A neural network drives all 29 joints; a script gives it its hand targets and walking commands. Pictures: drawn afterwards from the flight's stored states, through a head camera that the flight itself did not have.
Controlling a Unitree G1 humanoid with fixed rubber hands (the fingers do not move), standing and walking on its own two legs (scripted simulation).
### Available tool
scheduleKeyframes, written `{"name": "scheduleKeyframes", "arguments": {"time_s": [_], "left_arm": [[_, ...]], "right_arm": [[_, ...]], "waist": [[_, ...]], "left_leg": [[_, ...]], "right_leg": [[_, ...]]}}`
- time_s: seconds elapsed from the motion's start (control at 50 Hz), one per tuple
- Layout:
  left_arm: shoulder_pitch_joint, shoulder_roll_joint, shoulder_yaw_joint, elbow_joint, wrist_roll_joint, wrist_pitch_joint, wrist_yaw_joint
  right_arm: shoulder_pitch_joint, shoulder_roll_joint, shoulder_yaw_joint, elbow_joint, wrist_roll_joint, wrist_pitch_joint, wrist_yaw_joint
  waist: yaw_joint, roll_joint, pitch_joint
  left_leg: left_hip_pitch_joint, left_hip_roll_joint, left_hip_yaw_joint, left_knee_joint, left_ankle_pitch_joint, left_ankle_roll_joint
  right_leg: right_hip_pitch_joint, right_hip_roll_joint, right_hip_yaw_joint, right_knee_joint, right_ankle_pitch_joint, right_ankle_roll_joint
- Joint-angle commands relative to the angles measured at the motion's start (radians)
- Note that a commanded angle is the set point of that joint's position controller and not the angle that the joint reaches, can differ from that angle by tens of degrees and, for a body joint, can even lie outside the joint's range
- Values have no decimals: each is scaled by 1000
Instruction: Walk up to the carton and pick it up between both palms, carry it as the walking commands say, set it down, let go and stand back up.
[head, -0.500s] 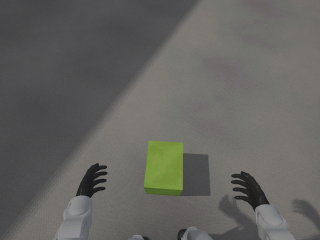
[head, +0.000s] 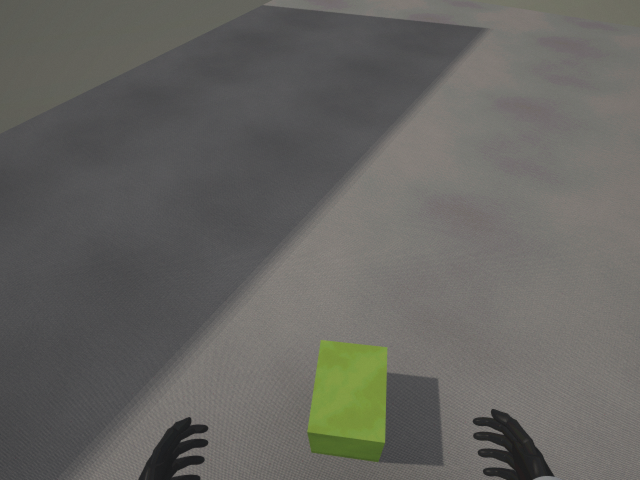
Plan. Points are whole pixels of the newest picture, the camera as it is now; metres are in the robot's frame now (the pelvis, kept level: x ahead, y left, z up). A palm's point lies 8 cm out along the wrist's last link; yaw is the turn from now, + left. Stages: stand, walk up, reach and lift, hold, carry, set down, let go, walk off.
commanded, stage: let go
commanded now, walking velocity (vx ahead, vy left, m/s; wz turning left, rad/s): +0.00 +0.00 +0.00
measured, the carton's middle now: (349, 400) +0.46 -0.03 -0.67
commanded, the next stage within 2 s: stand in 0.16 s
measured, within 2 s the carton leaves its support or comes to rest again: neither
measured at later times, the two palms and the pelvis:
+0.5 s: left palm out of the picture +0.12 +0.23 -0.13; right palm out of the picture +0.10 -0.26 -0.13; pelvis +0.07 -0.01 -0.01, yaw -2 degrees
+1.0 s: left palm out of the picture +0.02 +0.18 -0.16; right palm out of the picture -0.01 -0.22 -0.16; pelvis +0.07 -0.02 -0.01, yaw -1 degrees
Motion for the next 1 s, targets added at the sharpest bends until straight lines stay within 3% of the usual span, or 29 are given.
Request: {"name": "scheduleKeyframes", "arguments": {"time_s": [0.0, 0.04, 0.1, 0.14, 0.16, 0.18, 0.2, 0.22, 0.28, 0.32, 0.36, 0.38, 0.4, 0.42, 0.44, 0.46, 0.5, 0.58, 0.62, 0.66, 0.68, 0.8, 0.82, 0.86, 0.98], "left_arm": [[-39, 107, 42, -126, 9, -36, 15], [-49, 114, 48, -114, 8, -29, 16], [-52, 114, 36, -130, 14, -45, 27], [-58, 136, 54, -122, 6, -47, 32], [32, 114, 38, 25, -1, -109, 52], [80, 123, 41, 65, 50, -147, 65], [90, 129, 38, 97, 58, -166, 66], [80, 123, 36, 117, 46, -184, 71], [72, 135, 32, 176, 29, -218, 77], [98, 125, 26, 222, 22, -223, 77], [145, 119, 26, 259, 17, -222, 79], [155, 114, 20, 287, 18, -217, 85], [166, 118, 19, 301, 18, -212, 85], [173, 129, 26, 312, 25, -209, 85], [183, 126, 26, 332, 21, -204, 87], [206, 113, 21, 349, 19, -200, 90], [234, 92, 14, 378, 18, -195, 93], [263, 75, 8, 416, 14, -185, 98], [297, 41, -2, 446, 15, -182, 103], [305, 67, 4, 458, 12, -181, 107], [325, 54, -3, 471, 10, -181, 106], [332, 32, -21, 517, 21, -170, 116], [331, 18, -26, 522, 16, -166, 113], [343, 16, -27, 548, 16, -163, 114], [379, 8, -28, 595, 12, -152, 118]], "right_arm": [[-76, -127, -32, -176, 4, -2, -15], [-83, -125, -44, -176, 0, 15, -25], [-92, -110, -35, -173, 4, 27, -35], [-120, -123, -25, -176, 15, 38, -46], [90, -103, -67, 22, -13, -85, -57], [100, -170, -42, 76, -29, -147, -74], [78, -143, -36, 91, -25, -179, -77], [46, -121, -28, 91, -28, -207, -80], [71, -125, -19, 169, -6, -241, -81], [94, -126, -19, 218, 10, -246, -78], [116, -152, -25, 267, 4, -242, -82], [150, -144, -24, 301, 9, -240, -87], [158, -156, -24, 317, 8, -240, -84], [171, -144, -18, 336, 4, -231, -89], [167, -135, -11, 350, 7, -228, -91], [194, -134, -11, 366, 4, -225, -94], [222, -126, -2, 409, 13, -220, -99], [272, -112, 19, 468, 14, -212, -109], [304, -88, 28, 502, 16, -212, -116], [311, -109, 30, 524, 21, -213, -118], [313, -90, 38, 538, 23, -210, -123], [348, -78, 54, 598, 23, -189, -128], [355, -80, 57, 603, 21, -184, -130], [359, -60, 62, 624, 23, -180, -131], [375, -33, 76, 679, 22, -168, -132]], "waist": [[1, 2, -130], [-3, -23, -145], [-10, 15, -160], [5, -52, -154], [-15, -60, -426], [-9, -40, -335], [-8, -32, -340], [-4, -39, -331], [-13, -16, -305], [-27, 11, -273], [-3, 7, -237], [-15, -6, -201], [-14, -19, -162], [-13, 6, -151], [-10, -16, -108], [-23, -19, -118], [-17, -21, -94], [-18, -9, -92], [-21, -53, -122], [-17, -51, -140], [-13, -16, -146], [-26, -29, -113], [-26, -54, -95], [-21, -32, -92], [-13, -19, -59]], "left_leg": [[-156, 2, 61, -152, 127, -3], [-121, 1, 66, -133, 137, -3], [-91, -4, 65, -122, 167, -5], [-112, -8, 61, -112, 180, 1], [-24, 67, 10, -123, 161, -3], [-55, 83, 7, -94, 103, -6], [-47, 91, -20, -79, 99, -3], [-46, 108, -47, -59, 179, -4], [-96, 120, -60, -64, 299, 1], [-114, 119, -60, -67, 339, 7], [-140, 123, -58, -71, 367, 19], [-152, 123, -58, -73, 360, 20], [-163, 125, -59, -73, 345, 21], [-186, 123, -53, -83, 303, 21], [-205, 122, -48, -86, 279, 25], [-203, 122, -52, -87, 272, 27], [-230, 115, -50, -82, 297, 27], [-229, 107, -36, -66, 319, 29], [-195, 110, -30, -63, 330, 32], [-188, 100, -25, -44, 353, 35], [-192, 96, -21, -32, 364, 31], [-208, 92, -17, -42, 262, 29], [-211, 90, -26, -40, 242, 32], [-199, 92, -25, -55, 220, 35], [-205, 83, -22, -55, 236, 34]], "right_leg": [[138, 28, -58, -57, 146, 19], [105, 23, -54, -56, 146, 17], [76, 27, -40, -45, 148, 11], [67, 18, -41, -35, 177, 19], [15, -73, 11, -20, 192, -19], [-45, -89, 41, -50, 143, 1], [-75, -100, 68, -41, 152, -9], [-99, -107, 89, -16, 233, -20], [-119, -120, 111, -8, 373, -49], [-140, -117, 115, -3, 393, -62], [-152, -113, 120, -6, 390, -66], [-169, -113, 119, -14, 391, -70], [-216, -108, 121, -22, 382, -71], [-208, -113, 124, -25, 349, -70], [-240, -109, 135, -31, 342, -71], [-234, -106, 131, -27, 323, -70], [-229, -105, 130, -19, 328, -68], [-226, -107, 128, -4, 378, -72], [-207, -109, 121, 6, 445, -73], [-194, -103, 119, 14, 476, -76], [-183, -101, 115, 15, 460, -76], [-184, -101, 125, 6, 446, -89], [-199, -102, 123, 2, 428, -90], [-203, -100, 126, -2, 355, -88], [-184, -103, 132, -5, 417, -95]]}}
